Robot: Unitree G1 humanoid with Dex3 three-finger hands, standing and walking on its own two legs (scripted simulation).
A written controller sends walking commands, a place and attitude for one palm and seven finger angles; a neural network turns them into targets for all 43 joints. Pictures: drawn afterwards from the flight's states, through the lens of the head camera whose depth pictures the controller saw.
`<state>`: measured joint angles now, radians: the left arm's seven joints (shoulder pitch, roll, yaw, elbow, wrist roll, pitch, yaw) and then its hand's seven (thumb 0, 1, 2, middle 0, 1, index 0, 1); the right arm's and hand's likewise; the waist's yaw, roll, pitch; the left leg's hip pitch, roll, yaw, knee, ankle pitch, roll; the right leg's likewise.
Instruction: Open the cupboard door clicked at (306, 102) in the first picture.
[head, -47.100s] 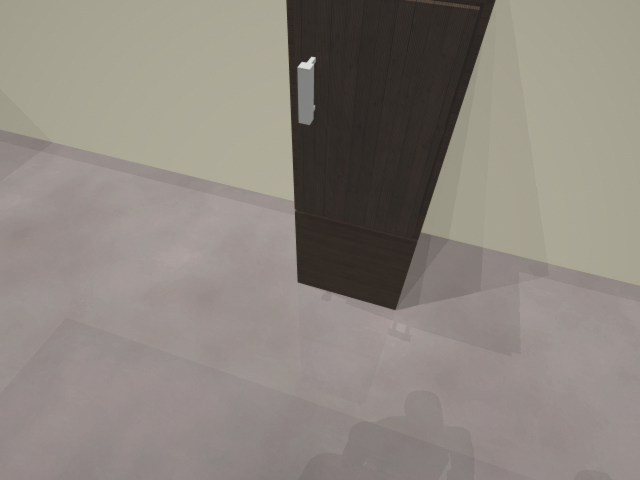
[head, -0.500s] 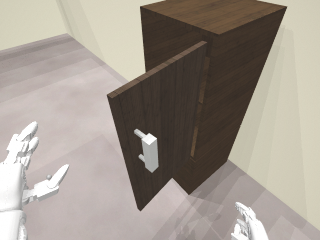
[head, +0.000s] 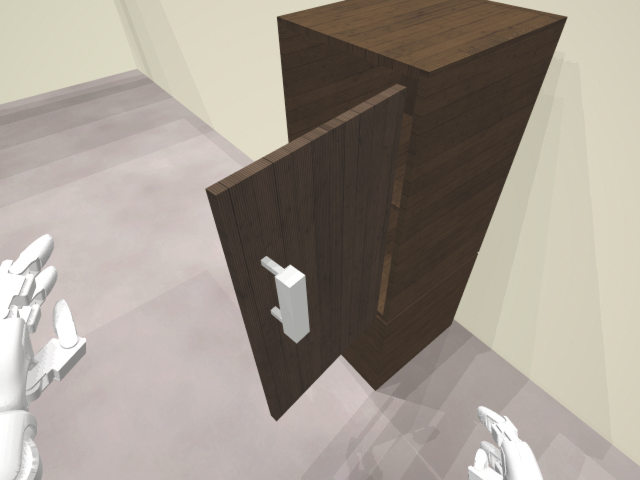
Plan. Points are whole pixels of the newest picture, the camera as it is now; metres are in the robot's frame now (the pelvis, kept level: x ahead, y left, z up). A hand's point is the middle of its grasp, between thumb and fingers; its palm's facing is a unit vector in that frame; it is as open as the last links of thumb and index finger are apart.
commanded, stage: draw the hand back to the body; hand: left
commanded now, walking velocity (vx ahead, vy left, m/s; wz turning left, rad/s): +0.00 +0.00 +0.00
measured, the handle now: (282, 297) +0.34 +0.10 +0.05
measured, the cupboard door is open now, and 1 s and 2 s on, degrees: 98 98 98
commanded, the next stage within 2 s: step back with the hand held close in 0.02 s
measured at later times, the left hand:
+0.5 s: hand (62, 365) +0.17 +0.27 +0.14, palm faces +0.34 -0.79 -0.51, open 7.4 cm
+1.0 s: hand out of the picture +0.09 +0.28 +0.15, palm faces +0.44 -0.79 -0.42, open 7.4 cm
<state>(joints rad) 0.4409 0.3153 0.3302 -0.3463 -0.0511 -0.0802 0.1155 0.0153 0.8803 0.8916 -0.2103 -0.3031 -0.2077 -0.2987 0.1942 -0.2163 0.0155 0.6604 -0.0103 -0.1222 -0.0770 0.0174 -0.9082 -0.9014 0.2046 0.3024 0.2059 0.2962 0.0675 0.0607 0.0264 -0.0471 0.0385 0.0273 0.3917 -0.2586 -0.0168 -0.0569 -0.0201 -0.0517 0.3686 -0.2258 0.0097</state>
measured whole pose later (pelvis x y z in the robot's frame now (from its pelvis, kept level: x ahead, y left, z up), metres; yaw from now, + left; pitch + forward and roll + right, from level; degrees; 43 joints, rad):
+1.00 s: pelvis -0.12 +0.03 -0.02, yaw +0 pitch -1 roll -2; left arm 0.51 0.38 0.42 -0.56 -0.02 -0.22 0.17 0.01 0.89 0.90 -0.21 -0.30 -0.21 -0.30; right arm 0.20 -0.22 0.01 0.58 0.00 -0.09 -0.08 0.02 -0.91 -0.90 0.21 0.30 0.21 0.30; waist 0.00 0.00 0.07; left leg -0.44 0.02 0.01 0.65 -0.20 0.03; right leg -0.42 -0.02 -0.02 0.61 -0.24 0.03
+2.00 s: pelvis -0.33 +0.01 +0.00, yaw -1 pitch +0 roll +0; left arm 0.57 0.42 0.43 -0.48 -0.03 -0.17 0.16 0.02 0.89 0.90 -0.21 -0.30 -0.21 -0.30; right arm 0.29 -0.18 0.02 0.64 -0.01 -0.14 -0.08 0.02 -0.91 -0.90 0.20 0.30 0.21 0.30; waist -0.04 -0.03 -0.03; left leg -0.29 -0.02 0.02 0.39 -0.13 0.03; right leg -0.24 0.03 -0.04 0.59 -0.42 0.00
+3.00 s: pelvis -0.36 +0.05 -0.01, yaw +1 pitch +2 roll +0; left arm 0.33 0.37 0.20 0.06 0.01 -0.08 0.04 0.00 0.90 0.90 -0.20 -0.30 -0.20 -0.30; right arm 0.14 -0.28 0.00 0.75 -0.01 -0.08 0.00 0.01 -0.91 -0.90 0.21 0.30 0.21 0.30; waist 0.01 0.05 -0.02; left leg -0.34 0.01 0.06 0.53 -0.22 0.02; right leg -0.29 -0.04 -0.07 0.54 -0.28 0.01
